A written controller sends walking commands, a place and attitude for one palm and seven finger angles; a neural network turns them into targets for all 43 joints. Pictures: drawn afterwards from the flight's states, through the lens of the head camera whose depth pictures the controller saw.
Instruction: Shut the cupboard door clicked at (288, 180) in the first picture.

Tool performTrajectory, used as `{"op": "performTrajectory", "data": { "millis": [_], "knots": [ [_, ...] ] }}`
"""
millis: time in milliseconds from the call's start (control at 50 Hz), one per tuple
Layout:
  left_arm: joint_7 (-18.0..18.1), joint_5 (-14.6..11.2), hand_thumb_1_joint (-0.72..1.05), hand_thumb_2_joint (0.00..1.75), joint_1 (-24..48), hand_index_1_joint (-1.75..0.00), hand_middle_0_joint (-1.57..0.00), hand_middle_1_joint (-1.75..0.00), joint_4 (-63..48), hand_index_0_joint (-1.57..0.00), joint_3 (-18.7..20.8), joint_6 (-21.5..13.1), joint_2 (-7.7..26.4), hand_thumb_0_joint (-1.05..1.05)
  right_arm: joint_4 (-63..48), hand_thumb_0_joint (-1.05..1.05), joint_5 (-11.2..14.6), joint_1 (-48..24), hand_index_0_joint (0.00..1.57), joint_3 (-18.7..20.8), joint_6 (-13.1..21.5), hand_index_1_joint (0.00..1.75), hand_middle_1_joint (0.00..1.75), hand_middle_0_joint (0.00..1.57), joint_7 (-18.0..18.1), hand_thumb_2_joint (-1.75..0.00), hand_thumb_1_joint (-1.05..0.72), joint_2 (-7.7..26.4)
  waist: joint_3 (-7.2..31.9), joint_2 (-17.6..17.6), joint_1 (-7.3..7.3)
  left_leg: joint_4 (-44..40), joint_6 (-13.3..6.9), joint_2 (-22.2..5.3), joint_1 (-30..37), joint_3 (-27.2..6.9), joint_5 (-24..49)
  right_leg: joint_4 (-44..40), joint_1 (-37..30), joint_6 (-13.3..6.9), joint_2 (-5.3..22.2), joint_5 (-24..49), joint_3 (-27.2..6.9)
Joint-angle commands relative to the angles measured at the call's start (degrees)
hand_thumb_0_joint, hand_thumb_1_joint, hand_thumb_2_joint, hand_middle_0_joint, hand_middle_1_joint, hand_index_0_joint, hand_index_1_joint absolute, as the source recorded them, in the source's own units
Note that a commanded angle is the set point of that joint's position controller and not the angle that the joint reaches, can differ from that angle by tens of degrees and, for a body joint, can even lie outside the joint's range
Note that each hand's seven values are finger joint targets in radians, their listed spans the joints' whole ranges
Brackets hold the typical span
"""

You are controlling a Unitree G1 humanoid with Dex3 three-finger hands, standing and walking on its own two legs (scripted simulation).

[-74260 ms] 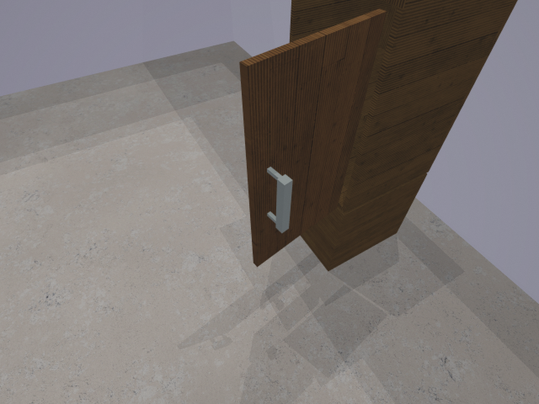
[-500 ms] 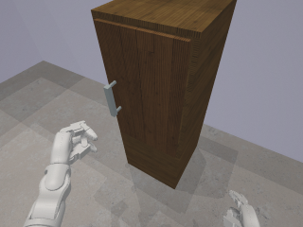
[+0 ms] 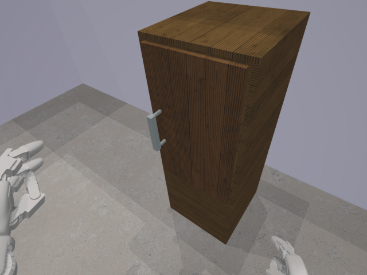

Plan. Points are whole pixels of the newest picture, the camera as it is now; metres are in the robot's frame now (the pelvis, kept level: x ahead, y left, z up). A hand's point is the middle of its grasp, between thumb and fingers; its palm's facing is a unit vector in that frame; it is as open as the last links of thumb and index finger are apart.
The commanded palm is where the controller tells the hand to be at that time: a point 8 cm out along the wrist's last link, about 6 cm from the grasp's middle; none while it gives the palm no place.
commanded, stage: draw the hand back to the body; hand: left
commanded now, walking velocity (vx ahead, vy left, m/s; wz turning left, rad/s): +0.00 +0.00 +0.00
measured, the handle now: (157, 130) +0.62 +0.19 -0.07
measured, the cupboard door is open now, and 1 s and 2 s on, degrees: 0 0 0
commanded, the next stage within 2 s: step back with the hand held close in 0.36 s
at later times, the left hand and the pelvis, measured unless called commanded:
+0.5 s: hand (48, 199) +0.18 +0.25 +0.16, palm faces +0.46 -0.78 -0.42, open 7.4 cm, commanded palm +0.14 +0.29 +0.17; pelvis -0.01 -0.01 +0.00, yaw -1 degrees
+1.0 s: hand (19, 214) +0.15 +0.29 +0.16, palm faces +0.41 -0.76 -0.51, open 7.4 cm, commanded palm +0.09 +0.32 +0.17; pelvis -0.05 +0.02 -0.01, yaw -1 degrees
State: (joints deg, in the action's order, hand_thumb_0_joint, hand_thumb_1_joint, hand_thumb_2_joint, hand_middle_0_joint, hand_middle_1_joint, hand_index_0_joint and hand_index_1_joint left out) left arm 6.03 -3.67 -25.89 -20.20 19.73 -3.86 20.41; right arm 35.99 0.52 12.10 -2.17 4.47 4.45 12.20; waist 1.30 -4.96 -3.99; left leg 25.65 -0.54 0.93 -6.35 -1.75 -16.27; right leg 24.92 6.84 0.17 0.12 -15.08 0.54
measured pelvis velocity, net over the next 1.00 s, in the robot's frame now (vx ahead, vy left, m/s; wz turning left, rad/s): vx -0.05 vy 0.02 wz -0.01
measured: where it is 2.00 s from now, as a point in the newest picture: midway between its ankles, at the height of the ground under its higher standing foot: outside the picture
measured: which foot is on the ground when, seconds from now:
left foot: down 0.00-1.00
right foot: down 0.00-1.00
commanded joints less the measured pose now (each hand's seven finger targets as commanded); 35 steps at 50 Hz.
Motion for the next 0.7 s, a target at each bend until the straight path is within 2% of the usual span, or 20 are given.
{"op": "performTrajectory", "data": {
  "millis": [0, 20, 60, 100, 120, 180, 220, 300, 320, 340, 440, 460, 480, 500, 520, 540, 580, 660, 680],
  "knots": [
    [0.99, 0.01, 0.9, 0.9, 4.27, -0.3, -0.2, -0.3, -10.61, -0.2, 5.73, -4.24, 8.44, 0.0, -9.02, 0.0, 0.32, -7.96, 0.2, 2.49, 3.94, 0.3, 0.3, 0.2, 0.4, -0.9, -0.9, 5.47, -0.25, 2.64, 1.12, -4.19, -0.03, -1.29, -3.05, 2.19, 14.0, -3.27, 0.53, -0.44, -0.04, 10.31, 2.36],
    [0.81, 0.02, 0.9, 0.9, 4.63, -0.3, -0.2, -0.3, -9.66, -0.2, 4.66, -4.09, 7.55, 0.0, -8.81, 0.0, 0.42, -8.09, 0.2, 2.77, 4.14, 0.3, 0.3, 0.2, 0.55, -0.9, -0.9, 5.88, -1.7, 2.91, 1.44, -4.28, -0.26, -1.4, -2.83, 2.22, 12.49, -4.22, 1.72, -0.36, -0.15, 8.71, 2.05],
    [1.07, 0.17, 0.9, 0.9, 6.75, -0.3, -0.2, -0.3, -9.84, -0.2, 4.95, -4.31, 8.35, 0.0, -8.74, 0.0, 0.35, -7.68, 0.2, 2.98, 4.14, 0.3, 0.3, 0.2, 0.81, -0.9, -0.9, 6.25, -1.17, 3.58, 1.44, -4.54, -0.54, -1.25, -2.61, 1.96, 11.23, -3.89, 1.72, -0.38, -0.01, 7.26, 2.04],
    [1.27, 0.32, 0.9, 0.9, 6.99, -0.3, -0.2, -0.3, -10.23, -0.2, 5.91, -4.62, 9.46, 0.0, -8.76, 0.0, 0.24, -7.8, 0.2, 3.15, 4.38, 0.3, 0.3, 0.2, 1.09, -0.9, -0.9, 6.29, 1.55, 4.0, 0.92, -4.29, -0.9, -0.97, -1.92, 2.13, 11.26, -3.64, 0.75, -0.34, 0.16, 7.34, 1.69],
    [1.25, 0.29, 0.9, 0.9, 6.78, -0.3, -0.2, -0.3, -10.55, -0.2, 6.33, -4.75, 10.19, 0.0, -8.62, 0.0, 0.2, -7.99, 0.2, 3.17, 4.57, 0.3, 0.3, 0.2, 1.21, -0.9, -0.9, 6.38, 1.6, 4.3, 0.82, -4.18, -0.94, -1.0, -1.87, 2.09, 11.04, -4.14, 0.67, -0.33, 0.09, 7.04, 1.5],
    [1.55, 0.5, 0.9, 0.9, 7.0, -0.3, -0.2, -0.3, -12.71, -0.2, 6.78, -5.27, 10.76, 0.0, -8.78, 0.0, 0.11, -8.5, 0.2, 2.85, 5.11, 0.3, 0.3, 0.2, 1.34, -0.9, -0.9, 5.81, 3.09, 1.66, 0.34, -4.2, -0.84, -0.75, -1.67, 2.28, 11.73, -3.44, -0.7, -0.47, 0.35, 7.91, 1.5],
    [1.7, 0.41, 0.9, 0.9, 6.22, -0.3, -0.2, -0.3, -12.47, -0.2, 8.44, -5.36, 12.32, 0.0, -8.6, 0.0, 0.01, -8.68, 0.2, 2.82, 5.52, 0.3, 0.3, 0.2, 1.48, -0.9, -0.9, 5.88, 2.38, 1.52, -0.08, -4.05, -0.82, -0.69, -2.44, 2.35, 11.83, -3.94, -1.14, -0.53, 0.32, 8.24, 1.16],
    [1.57, 0.39, 0.9, 0.9, 5.35, -0.3, -0.2, -0.3, -12.74, -0.2, 7.77, -5.58, 11.08, 0.0, -8.42, 0.0, 0.07, -8.53, 0.2, 2.7, 5.82, 0.3, 0.3, 0.2, 1.39, -0.9, -0.9, 5.24, 1.38, 0.22, 0.21, -3.82, -0.65, -0.78, -2.03, 2.91, 12.64, -3.96, -0.58, -0.48, 0.33, 9.43, 1.0],
    [1.53, 0.36, 0.9, 0.9, 5.02, -0.3, -0.2, -0.3, -12.33, -0.2, 8.42, -5.54, 11.7, 0.0, -8.32, 0.0, -0.01, -8.5, 0.2, 2.72, 5.97, 0.3, 0.3, 0.2, 1.4, -0.9, -0.9, 5.42, 0.93, 0.26, 0.06, -3.91, -0.61, -0.76, -2.37, 2.79, 12.63, -4.42, -0.7, -0.52, 0.25, 9.4, 1.04],
    [1.47, 0.28, 0.9, 0.9, 4.83, -0.3, -0.2, -0.3, -12.3, -0.2, 8.25, -5.58, 11.35, 0.0, -8.45, 0.0, -0.02, -8.42, 0.2, 2.72, 5.9, 0.3, 0.3, 0.2, 1.42, -0.9, -0.9, 5.27, 1.6, 0.99, 0.06, -3.94, -0.69, -0.81, -2.21, 2.94, 13.05, -4.08, -1.18, -0.38, 0.38, 9.9, 0.97],
    [1.02, -0.03, 0.9, 0.9, 4.49, -0.3, -0.2, -0.3, -10.85, -0.2, 7.52, -5.14, 10.41, 0.0, -8.37, 0.0, 0.04, -8.12, 0.2, 2.85, 5.58, 0.3, 0.3, 0.2, 1.26, -0.9, -0.9, 5.45, 0.05, 1.84, 0.43, -3.98, -0.8, -0.99, -2.13, 3.14, 12.74, -4.77, -0.26, -0.22, 0.34, 9.34, 0.75],
    [0.97, -0.03, 0.9, 0.9, 4.56, -0.3, -0.2, -0.3, -11.1, -0.2, 7.37, -5.22, 10.13, 0.0, -8.4, 0.0, 0.02, -8.22, 0.2, 3.01, 5.46, 0.3, 0.3, 0.2, 1.25, -0.9, -0.9, 5.4, 0.86, 2.3, 0.43, -3.89, -0.85, -1.01, -1.71, 3.24, 12.83, -4.71, -0.41, -0.17, 0.32, 9.48, 0.76],
    [1.51, 0.31, 0.9, 0.9, 8.44, -0.3, -0.2, -0.3, -12.23, -0.2, 12.68, -7.31, 15.54, 0.0, -9.84, 0.0, 0.47, -7.44, 0.2, 3.98, 4.09, 0.3, 0.3, 0.2, 0.81, -0.9, -0.9, 7.98, -2.05, 2.86, 2.86, 0.24, -1.7, -1.85, -6.51, 1.62, 8.85, -7.98, 4.43, -1.12, 3.88, 10.48, -5.4],
    [1.21, 0.14, 0.9, 0.9, 3.53, -0.3, -0.2, -0.3, -7.96, -0.2, 10.38, -7.6, 12.52, 0.0, -8.9, 0.0, 0.21, -7.32, 0.2, 4.06, 3.23, 0.3, 0.3, 0.2, 0.67, -0.9, -0.9, 7.46, -1.04, 6.54, 3.24, 2.71, -1.65, -1.32, -6.21, 0.94, 7.21, -9.12, 5.66, -2.0, 6.08, 9.34, -6.98],
    [1.14, 0.49, 0.9, 0.9, 3.54, -0.3, -0.2, -0.3, -9.72, -0.2, 10.21, -8.36, 12.86, 0.0, -9.07, 0.0, 0.15, -7.45, 0.2, 4.47, 2.57, 0.3, 0.3, 0.2, 0.53, -0.9, -0.9, 7.51, -1.08, 7.17, 3.19, 4.22, -1.47, -0.89, -6.73, 0.97, 6.77, -9.49, 6.8, -2.59, 7.25, 10.12, -7.79],
    [1.14, 0.59, 0.9, 0.9, 2.0, -0.3, -0.2, -0.3, -10.09, -0.2, 9.18, -8.96, 11.89, 0.0, -9.11, 0.0, 0.24, -7.24, 0.2, 4.4, 2.11, 0.3, 0.3, 0.2, 0.45, -0.9, -0.9, 6.99, 0.8, 7.81, 3.47, 4.79, -1.32, -1.09, -6.81, 0.88, 6.96, -8.41, 6.24, -3.02, 8.33, 10.42, -7.27],
    [1.63, 0.32, 0.9, 0.9, -1.11, -0.3, -0.2, -0.3, -10.89, -0.2, 9.62, -9.44, 12.04, 0.0, -9.49, 0.0, 0.29, -6.51, 0.2, 4.69, 1.22, 0.3, 0.3, 0.2, 0.47, -0.9, -0.9, 7.25, 4.3, 5.82, 3.69, 3.97, -1.18, -1.52, -6.38, 0.61, 10.0, -5.63, 4.58, -3.19, 8.37, 13.98, -6.0],
    [2.53, -0.02, 0.9, 0.9, -2.16, -0.3, -0.2, -0.3, -15.29, -0.2, 10.95, -9.43, 13.74, 0.0, -11.17, 0.0, 0.34, -6.91, 0.2, 4.96, -0.36, 0.3, 0.3, 0.2, 1.46, -0.9, -0.9, 8.24, 8.39, 0.2, 3.53, -0.38, -0.94, -3.95, -5.69, -1.13, 25.33, 1.75, 0.38, -0.72, 3.95, 23.49, -0.92],
    [2.73, -0.03, 0.9, 0.9, -2.12, -0.3, -0.2, -0.3, -15.92, -0.2, 11.63, -9.15, 14.51, 0.0, -11.66, 0.0, 0.35, -6.95, 0.2, 5.03, -0.9, 0.3, 0.3, 0.2, 1.73, -0.9, -0.9, 8.23, 9.22, 0.29, 3.4, -0.36, -0.91, -4.45, -5.77, -1.29, 29.36, 3.23, -0.7, -0.33, 3.2, 26.27, -0.51]
  ]
}}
